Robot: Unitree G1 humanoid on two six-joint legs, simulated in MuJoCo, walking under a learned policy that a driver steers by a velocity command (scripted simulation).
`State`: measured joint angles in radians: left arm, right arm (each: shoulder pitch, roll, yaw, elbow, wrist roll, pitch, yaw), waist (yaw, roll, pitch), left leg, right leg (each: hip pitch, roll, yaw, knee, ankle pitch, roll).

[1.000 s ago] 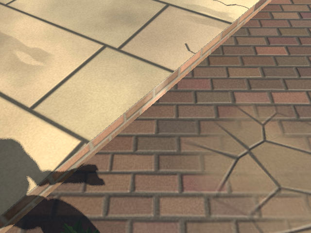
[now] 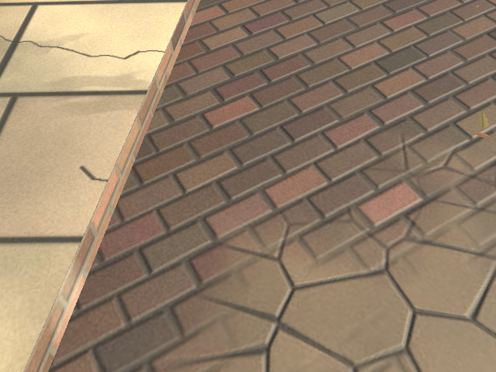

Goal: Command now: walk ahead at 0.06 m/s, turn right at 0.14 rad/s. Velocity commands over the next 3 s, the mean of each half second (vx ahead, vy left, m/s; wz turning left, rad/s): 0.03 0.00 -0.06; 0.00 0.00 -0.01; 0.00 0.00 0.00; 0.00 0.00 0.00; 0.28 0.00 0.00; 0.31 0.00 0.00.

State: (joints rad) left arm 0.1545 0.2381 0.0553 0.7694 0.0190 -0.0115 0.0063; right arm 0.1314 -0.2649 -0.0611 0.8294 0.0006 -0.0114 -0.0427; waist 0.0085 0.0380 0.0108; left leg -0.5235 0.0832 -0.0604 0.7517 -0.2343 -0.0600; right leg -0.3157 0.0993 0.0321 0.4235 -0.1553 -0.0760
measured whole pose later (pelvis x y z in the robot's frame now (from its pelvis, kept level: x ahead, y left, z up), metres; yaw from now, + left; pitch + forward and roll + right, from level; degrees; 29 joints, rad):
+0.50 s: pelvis +0.04 +0.03 -0.01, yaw -1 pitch -1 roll +0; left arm 0.18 0.22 0.06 0.89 0.00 0.02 0.02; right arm 0.14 -0.23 -0.04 0.92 0.00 -0.02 -0.02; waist 0.00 0.01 0.03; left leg -0.25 0.02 0.00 0.55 -0.29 -0.01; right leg -0.22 0.04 0.06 0.54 -0.30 -0.02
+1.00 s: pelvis +0.04 +0.04 +0.00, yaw +0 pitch -2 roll +0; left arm 0.18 0.21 0.04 1.04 0.00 0.01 0.03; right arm 0.18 -0.22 -0.03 1.05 0.00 -0.01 -0.03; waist -0.01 0.00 0.05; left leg -0.22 0.01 0.00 0.51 -0.26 0.00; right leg -0.19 0.03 0.06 0.51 -0.28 0.00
